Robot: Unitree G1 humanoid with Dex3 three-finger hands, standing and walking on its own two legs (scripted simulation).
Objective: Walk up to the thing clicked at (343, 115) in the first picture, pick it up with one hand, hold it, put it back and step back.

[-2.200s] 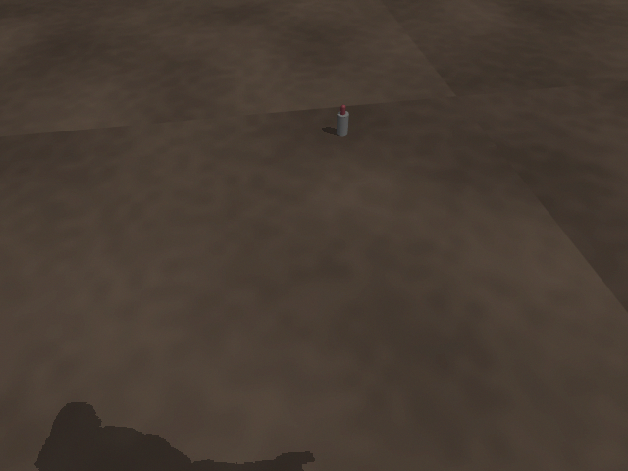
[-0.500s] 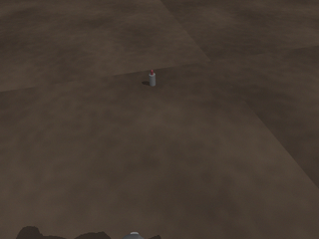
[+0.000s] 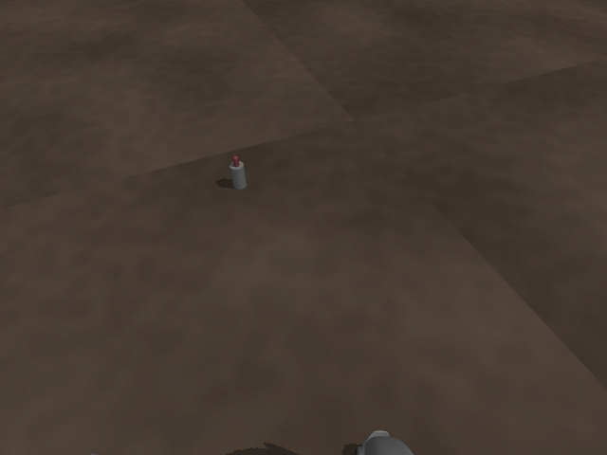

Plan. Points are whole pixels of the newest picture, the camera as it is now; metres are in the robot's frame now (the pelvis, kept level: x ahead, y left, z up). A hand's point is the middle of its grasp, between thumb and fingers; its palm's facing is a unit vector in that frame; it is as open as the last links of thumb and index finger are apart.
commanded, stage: walk up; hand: left
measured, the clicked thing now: (237, 171) +1.49 +0.26 -0.68
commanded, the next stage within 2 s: none
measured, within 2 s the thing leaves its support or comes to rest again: neither
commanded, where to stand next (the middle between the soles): +1.17 +0.04 m, yaw +1 degrees
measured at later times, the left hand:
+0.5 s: hand (136, 385) +0.29 +0.28 -0.16, palm faces +0.04 -0.93 -0.36, open 7.4 cm
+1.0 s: hand (173, 221) +0.64 +0.28 -0.14, palm faces -0.06 -0.92 -0.39, open 7.4 cm
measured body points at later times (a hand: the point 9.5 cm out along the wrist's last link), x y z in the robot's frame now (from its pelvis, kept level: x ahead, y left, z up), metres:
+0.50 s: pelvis +0.28 +0.00 -0.01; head +0.30 +0.02 +0.44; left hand +0.29 +0.33 -0.13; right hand +0.42 -0.32 -0.11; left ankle +0.42 +0.13 -0.73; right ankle +0.20 -0.14 -0.74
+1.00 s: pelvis +0.54 +0.00 -0.02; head +0.55 -0.01 +0.43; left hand +0.65 +0.33 -0.11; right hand +0.55 -0.33 -0.14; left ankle +0.42 +0.13 -0.74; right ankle +0.66 -0.12 -0.74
